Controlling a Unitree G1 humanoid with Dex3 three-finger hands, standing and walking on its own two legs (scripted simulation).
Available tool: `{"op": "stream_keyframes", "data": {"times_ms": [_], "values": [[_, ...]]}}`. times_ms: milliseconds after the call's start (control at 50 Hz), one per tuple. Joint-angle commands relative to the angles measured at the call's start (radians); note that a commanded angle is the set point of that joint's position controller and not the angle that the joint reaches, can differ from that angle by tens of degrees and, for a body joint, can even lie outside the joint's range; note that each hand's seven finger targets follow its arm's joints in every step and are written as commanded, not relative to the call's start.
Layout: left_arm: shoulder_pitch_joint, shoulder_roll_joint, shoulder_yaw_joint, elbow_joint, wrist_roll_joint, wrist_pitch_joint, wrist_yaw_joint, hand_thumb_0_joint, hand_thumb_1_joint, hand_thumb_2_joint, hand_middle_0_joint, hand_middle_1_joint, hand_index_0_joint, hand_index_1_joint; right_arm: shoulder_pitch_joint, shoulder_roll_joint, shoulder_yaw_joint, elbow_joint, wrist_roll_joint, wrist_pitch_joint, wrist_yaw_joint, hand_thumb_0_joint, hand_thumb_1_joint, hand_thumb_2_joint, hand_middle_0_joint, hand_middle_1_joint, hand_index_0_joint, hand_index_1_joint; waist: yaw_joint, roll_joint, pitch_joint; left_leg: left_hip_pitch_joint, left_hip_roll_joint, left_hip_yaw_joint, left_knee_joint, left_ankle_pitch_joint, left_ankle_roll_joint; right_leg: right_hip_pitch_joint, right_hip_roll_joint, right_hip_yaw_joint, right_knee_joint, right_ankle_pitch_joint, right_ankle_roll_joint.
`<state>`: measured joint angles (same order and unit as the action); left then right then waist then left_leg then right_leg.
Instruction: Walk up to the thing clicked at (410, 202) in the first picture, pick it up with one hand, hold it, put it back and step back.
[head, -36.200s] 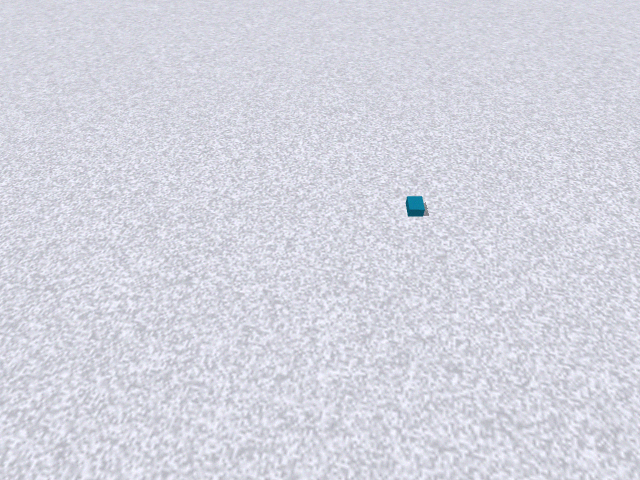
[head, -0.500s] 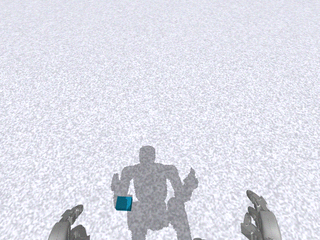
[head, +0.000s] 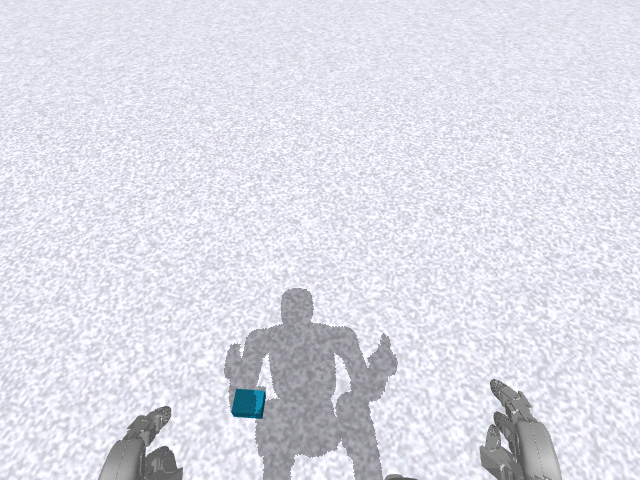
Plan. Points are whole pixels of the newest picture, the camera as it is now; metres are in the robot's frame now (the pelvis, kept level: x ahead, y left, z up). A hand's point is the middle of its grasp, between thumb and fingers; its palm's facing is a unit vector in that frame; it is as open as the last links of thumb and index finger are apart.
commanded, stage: home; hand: left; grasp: from above
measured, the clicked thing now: (249, 403) +0.45 +0.20 -0.70
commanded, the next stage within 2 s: stand in 1.44 s
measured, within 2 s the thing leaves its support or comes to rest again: neither
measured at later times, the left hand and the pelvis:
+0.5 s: hand out of the picture +0.16 +0.18 -0.05, palm faces +0.04 -0.98 -0.21, open 7.4 cm; pelvis -0.01 +0.00 +0.00, yaw +0 degrees
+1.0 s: hand (182, 474) +0.17 +0.18 -0.05, palm faces +0.04 -0.98 -0.21, open 7.4 cm; pelvis +0.00 +0.00 +0.00, yaw +0 degrees
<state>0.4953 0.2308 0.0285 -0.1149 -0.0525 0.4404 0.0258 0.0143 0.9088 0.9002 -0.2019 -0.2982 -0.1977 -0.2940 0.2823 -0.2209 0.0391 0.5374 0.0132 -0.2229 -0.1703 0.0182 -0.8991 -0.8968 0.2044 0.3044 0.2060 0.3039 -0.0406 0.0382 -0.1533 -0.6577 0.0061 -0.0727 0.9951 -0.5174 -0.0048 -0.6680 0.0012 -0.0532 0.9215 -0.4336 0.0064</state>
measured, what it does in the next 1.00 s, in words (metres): stands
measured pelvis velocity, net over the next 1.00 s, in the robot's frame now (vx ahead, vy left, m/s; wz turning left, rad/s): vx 0.00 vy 0.00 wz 0.00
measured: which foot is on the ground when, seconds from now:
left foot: down 0.00-1.00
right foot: down 0.00-1.00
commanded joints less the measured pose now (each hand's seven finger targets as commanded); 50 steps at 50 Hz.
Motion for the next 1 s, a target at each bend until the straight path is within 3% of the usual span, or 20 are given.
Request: {"op": "stream_keyframes", "data": {"times_ms": [0,180,340,440,500,580,660,700,780,800,820,860,920,940,960,980], "values": [[-0.016,0.098,0.057,-0.183,0.001,-0.052,0.003,0.0,0.9,0.899,-0.199,-0.299,-0.199,-0.299,-0.065,-0.123,-0.053,-0.158,-0.003,-0.063,-0.016,0.0,-0.901,-0.899,0.2,0.299,0.2,0.299,0.004,0.004,-0.09,0.04,-0.017,0.013,-0.168,0.267,0.016,0.115,0.021,-0.016,-0.129,0.186,-0.015],[-0.025,0.1,0.056,-0.188,0.005,-0.05,0.003,0.0,0.9,0.899,-0.199,-0.299,-0.199,-0.299,-0.059,-0.122,-0.056,-0.158,-0.002,-0.067,-0.019,0.0,-0.901,-0.899,0.2,0.299,0.2,0.299,-0.001,0.008,-0.109,0.039,-0.02,0.025,-0.156,0.246,0.02,0.115,0.016,-0.008,-0.133,0.178,-0.013],[-0.019,0.113,0.068,-0.191,0.007,-0.041,0.003,0.0,0.9,0.899,-0.199,-0.299,-0.199,-0.299,-0.067,-0.128,-0.059,-0.159,-0.001,-0.073,-0.021,0.0,-0.901,-0.899,0.2,0.299,0.199,0.299,0.007,0.017,-0.06,0.018,-0.017,0.026,-0.174,0.156,0.022,0.092,0.017,-0.007,-0.147,0.097,-0.011],[-0.013,0.09,0.045,-0.19,0.005,-0.041,0.001,0.0,0.9,0.899,-0.199,-0.299,-0.199,-0.299,-0.066,-0.122,-0.054,-0.163,0.0,-0.076,-0.022,0.0,-0.901,-0.899,0.2,0.299,0.2,0.299,-0.001,0.0,-0.066,0.024,-0.019,0.028,-0.16,0.191,0.023,0.094,0.017,-0.006,-0.142,0.131,-0.01],[-0.018,0.109,0.067,-0.194,0.003,-0.044,0.004,0.0,0.9,0.899,-0.199,-0.299,-0.199,-0.299,-0.065,-0.133,-0.066,-0.157,-0.001,-0.074,-0.023,0.0,-0.901,-0.899,0.2,0.299,0.199,0.299,-0.003,0.0,-0.088,0.025,-0.016,0.021,-0.163,0.186,0.021,0.097,0.018,-0.007,-0.137,0.121,-0.012],[-0.021,0.1,0.048,-0.211,0.002,-0.045,0.001,0.0,0.9,0.899,-0.199,-0.299,-0.199,-0.299,-0.063,-0.131,-0.062,-0.16,0.001,-0.074,-0.023,0.0,-0.901,-0.899,0.2,0.299,0.199,0.299,0.001,0.007,-0.082,0.029,-0.015,0.02,-0.164,0.208,0.018,0.097,0.018,-0.008,-0.131,0.136,-0.014],[-0.012,0.116,0.071,-0.216,0.001,-0.045,0.003,0.0,0.9,0.899,-0.199,-0.299,-0.199,-0.299,-0.058,-0.132,-0.066,-0.157,-0.001,-0.076,-0.024,0.0,-0.901,-0.899,0.2,0.299,0.2,0.299,0.0,0.002,-0.108,0.034,-0.017,0.02,-0.153,0.221,0.02,0.11,0.017,-0.005,-0.129,0.153,-0.013],[-0.002,0.1,0.053,-0.201,0.004,-0.048,0.002,0.0,0.9,0.899,-0.199,-0.299,-0.199,-0.299,-0.063,-0.122,-0.059,-0.159,0.0,-0.073,-0.023,0.0,-0.901,-0.899,0.2,0.299,0.2,0.299,0.006,0.01,-0.096,0.032,-0.017,0.023,-0.151,0.247,0.018,0.104,0.016,-0.007,-0.126,0.173,-0.014],[-0.001,0.113,0.066,-0.201,0.002,-0.046,0.005,0.0,0.9,0.899,-0.199,-0.299,-0.199,-0.299,-0.055,-0.132,-0.067,-0.156,-0.002,-0.07,-0.024,0.0,-0.901,-0.899,0.2,0.299,0.2,0.299,0.003,-0.002,-0.103,0.031,-0.016,0.022,-0.146,0.258,0.018,0.114,0.016,-0.007,-0.121,0.183,-0.015],[0.0,0.093,0.046,-0.202,0.002,-0.046,0.003,0.0,0.9,0.899,-0.199,-0.299,-0.199,-0.299,-0.059,-0.12,-0.059,-0.162,-0.001,-0.069,-0.023,0.0,-0.901,-0.899,0.2,0.299,0.2,0.299,0.005,-0.003,-0.104,0.034,-0.019,0.028,-0.137,0.274,0.02,0.117,0.014,-0.005,-0.126,0.206,-0.011],[0.002,0.11,0.066,-0.197,0.001,-0.046,0.004,0.0,0.9,0.899,-0.199,-0.299,-0.199,-0.299,-0.057,-0.129,-0.065,-0.159,-0.001,-0.068,-0.023,0.0,-0.901,-0.899,0.2,0.299,0.199,0.299,0.001,-0.01,-0.114,0.04,-0.019,0.03,-0.132,0.277,0.022,0.122,0.014,-0.002,-0.125,0.21,-0.011],[-0.005,0.114,0.063,-0.218,0.002,-0.047,0.003,0.0,0.9,0.899,-0.199,-0.299,-0.199,-0.299,-0.049,-0.127,-0.066,-0.156,-0.002,-0.068,-0.023,0.0,-0.901,-0.899,0.2,0.299,0.2,0.299,-0.003,0.009,-0.134,0.054,-0.018,0.026,-0.13,0.314,0.017,0.128,0.014,-0.002,-0.114,0.241,-0.012],[0.007,0.112,0.06,-0.194,0.004,-0.044,0.005,0.0,0.9,0.899,-0.199,-0.299,-0.199,-0.299,-0.055,-0.127,-0.064,-0.156,-0.002,-0.065,-0.023,0.0,-0.901,-0.899,0.2,0.299,0.2,0.299,0.004,0.001,-0.097,0.036,-0.018,0.027,-0.137,0.285,0.018,0.114,0.013,-0.004,-0.12,0.214,-0.013],[-0.003,0.087,0.04,-0.199,0.003,-0.044,0.004,0.0,0.9,0.899,-0.199,-0.299,-0.199,-0.299,-0.061,-0.119,-0.059,-0.162,0.0,-0.065,-0.022,0.0,-0.901,-0.899,0.2,0.299,0.2,0.299,0.005,-0.001,-0.094,0.032,-0.019,0.027,-0.137,0.283,0.019,0.114,0.013,-0.006,-0.126,0.217,-0.011],[-0.028,0.123,0.072,-0.222,0.002,-0.047,0.005,0.0,0.9,0.899,-0.199,-0.299,-0.199,-0.299,-0.057,-0.133,-0.067,-0.157,-0.002,-0.065,-0.022,0.0,-0.901,-0.899,0.2,0.299,0.2,0.299,0.001,0.012,-0.097,0.036,-0.017,0.023,-0.147,0.253,0.018,0.108,0.016,-0.005,-0.125,0.185,-0.012],[0.004,0.108,0.06,-0.198,0.003,-0.042,0.006,0.0,0.9,0.899,-0.199,-0.299,-0.199,-0.299,-0.064,-0.13,-0.066,-0.158,0.001,-0.064,-0.02,0.0,-0.901,-0.899,0.2,0.299,0.2,0.299,0.006,0.006,-0.084,0.028,-0.016,0.019,-0.153,0.241,0.017,0.105,0.015,-0.007,-0.124,0.169,-0.013]]}}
